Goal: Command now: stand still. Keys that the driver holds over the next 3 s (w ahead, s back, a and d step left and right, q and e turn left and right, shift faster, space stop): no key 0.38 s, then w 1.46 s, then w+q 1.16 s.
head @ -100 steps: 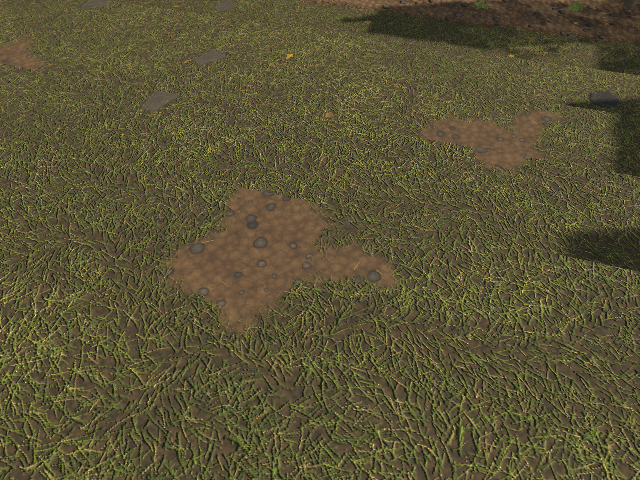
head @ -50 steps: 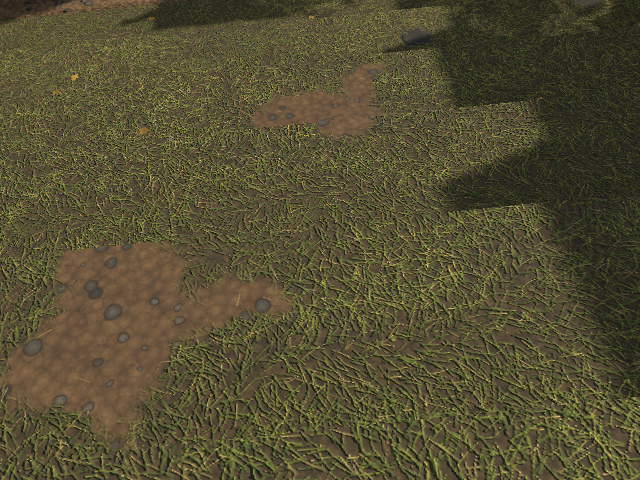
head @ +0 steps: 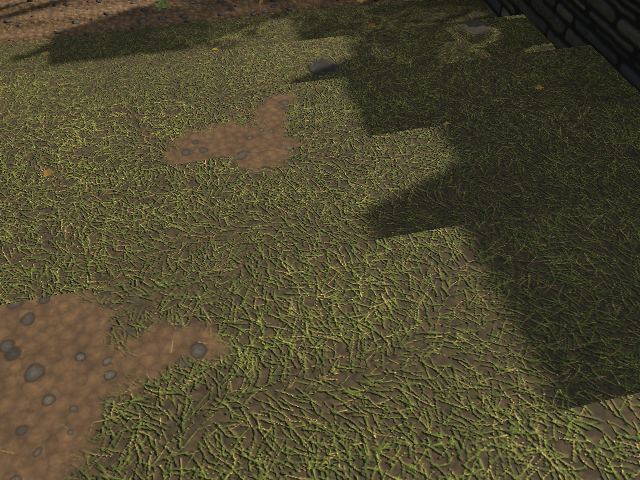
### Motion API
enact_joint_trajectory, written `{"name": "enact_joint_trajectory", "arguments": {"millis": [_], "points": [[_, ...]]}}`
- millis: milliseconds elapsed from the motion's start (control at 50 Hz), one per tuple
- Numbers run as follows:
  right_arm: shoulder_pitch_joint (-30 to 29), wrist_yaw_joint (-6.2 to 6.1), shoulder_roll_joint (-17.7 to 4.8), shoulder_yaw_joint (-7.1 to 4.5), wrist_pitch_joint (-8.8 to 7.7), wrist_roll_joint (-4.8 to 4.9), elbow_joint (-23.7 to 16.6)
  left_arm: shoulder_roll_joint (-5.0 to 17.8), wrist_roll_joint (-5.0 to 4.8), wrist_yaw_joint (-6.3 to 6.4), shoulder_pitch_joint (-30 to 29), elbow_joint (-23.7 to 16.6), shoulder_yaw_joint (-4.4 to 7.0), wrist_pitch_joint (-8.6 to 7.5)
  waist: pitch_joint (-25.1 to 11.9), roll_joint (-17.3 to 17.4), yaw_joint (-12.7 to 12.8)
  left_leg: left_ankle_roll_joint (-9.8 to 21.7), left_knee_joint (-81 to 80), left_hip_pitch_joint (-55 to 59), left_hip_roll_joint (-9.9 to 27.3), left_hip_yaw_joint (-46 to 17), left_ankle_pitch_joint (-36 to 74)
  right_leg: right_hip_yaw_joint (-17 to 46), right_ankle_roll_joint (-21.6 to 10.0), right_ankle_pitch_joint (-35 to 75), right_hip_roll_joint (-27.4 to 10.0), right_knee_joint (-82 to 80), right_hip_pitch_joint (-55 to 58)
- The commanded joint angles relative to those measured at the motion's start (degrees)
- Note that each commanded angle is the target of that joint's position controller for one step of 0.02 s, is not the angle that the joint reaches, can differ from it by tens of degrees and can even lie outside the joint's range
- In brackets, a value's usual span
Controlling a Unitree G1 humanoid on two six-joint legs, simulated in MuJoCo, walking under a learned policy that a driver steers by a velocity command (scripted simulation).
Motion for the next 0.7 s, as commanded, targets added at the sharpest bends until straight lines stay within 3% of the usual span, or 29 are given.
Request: {"name": "enact_joint_trajectory", "arguments": {"millis": [20, 380, 400, 440, 480, 500, 520, 560, 600, 640, 680, 700], "points": [[2.2, -0.45, -5.2, -1.31, -0.50, 0.04, 0.3, 5.4, -0.01, 0.41, 1.0, 0.2, 1.19, -0.61, -0.2, 0.1, 0.0, 0.2, -4.3, 1.1, 7.7, -7.0, 11.7, 5.4, -2.1, 13.2, -6.3, -3.7, -0.5], [3.7, -1.29, -2.8, -0.35, -0.73, -0.06, 10.8, 2.5, 0.16, 1.04, 3.9, 9.6, 0.35, -0.63, 2.0, -0.1, 0.2, 0.2, -5.2, 0.9, 7.7, -6.9, 10.9, 4.3, -2.0, 12.3, -6.5, -4.9, 0.0], [4.2, -1.25, -2.7, -0.35, -0.72, -0.16, 11.2, 2.3, 0.27, 1.06, 4.4, 9.9, 0.32, -0.57, 1.1, 0.1, 0.1, 0.3, -5.5, 1.0, 7.2, -6.7, 5.6, 3.7, -2.2, 7.6, -5.7, -4.7, 0.1], [4.9, -1.15, -4.5, -1.23, -0.32, -0.31, 11.4, 2.9, 0.57, 0.98, 4.6, 9.6, 0.83, -0.29, 2.1, 2.0, -0.2, 2.2, -4.8, -1.0, 5.8, -7.5, -12.8, 1.1, -3.6, -7.6, -2.3, -0.4, -3.0], [8.2, -1.19, -5.6, -1.81, 0.03, -0.23, 11.5, 2.2, 1.16, 0.69, 3.1, 7.9, 0.94, -0.29, 6.2, 5.3, -1.9, 5.9, -7.9, -2.9, 9.1, -14.7, -30.6, -1.3, -4.8, -18.0, 0.5, 6.8, -11.9], [12.1, -1.34, -6.3, -2.14, -0.19, -0.31, 12.3, 1.2, 1.57, 0.46, 1.3, 6.8, 0.83, -0.68, 8.7, 6.9, -3.6, 8.8, -11.2, -1.4, 13.5, -21.8, -36.5, -3.9, -4.8, -16.7, 1.2, 12.3, -17.8], [14.1, -1.40, -6.7, -2.40, -0.45, -0.45, 12.9, 0.3, 2.07, 0.21, -1.6, 4.9, 0.59, -1.23, 11.8, 7.4, -4.4, 11.5, -14.1, -1.6, 18.2, -27.8, -38.6, -6.4, -4.5, -13.1, -0.2, 15.6, -22.4], [13.6, -1.38, -6.9, -2.66, -1.20, -1.36, 12.4, 1.3, 1.75, -0.29, -5.5, 2.3, 0.96, -2.35, 12.6, 6.3, -4.9, 13.6, -15.9, -1.3, 20.8, -31.2, -33.3, -4.9, -4.3, -11.8, -2.9, 21.1, -27.0], [12.3, -1.19, -6.8, -2.72, -1.85, -1.38, 11.9, 2.3, 0.99, -1.11, -4.9, 1.0, 1.48, -3.12, 10.2, 6.3, -3.3, 12.7, -14.6, -1.2, 19.8, -27.5, -25.3, -4.5, -4.1, -9.4, -3.8, 20.6, -25.5], [9.9, -1.01, -5.9, -2.66, -2.32, -0.88, 11.2, 2.5, 0.52, -1.58, -2.8, 1.1, 1.94, -3.56, 8.0, 6.2, -1.5, 10.4, -12.5, -5.3, 16.8, -20.1, -17.2, -6.3, -3.9, -5.9, -2.6, 15.8, -16.8], [6.6, -0.92, -5.8, -2.70, -2.44, 0.00, 10.4, 0.5, 0.13, -1.78, 6.9, 4.0, 2.04, -3.51, 5.8, 5.2, 3.8, 7.8, -7.8, -17.4, 13.0, -13.3, -15.0, -9.6, -3.6, 0.7, 0.6, 7.5, 2.9], [6.3, -0.85, -5.6, -2.61, -2.81, -0.16, 10.1, 1.4, -0.14, -1.41, 13.2, 6.2, 2.66, -3.39, 4.3, 3.2, 6.4, 6.7, -2.3, -23.4, 10.7, -10.6, -12.1, -9.2, -3.5, -0.9, 2.1, 5.6, 12.9]]}}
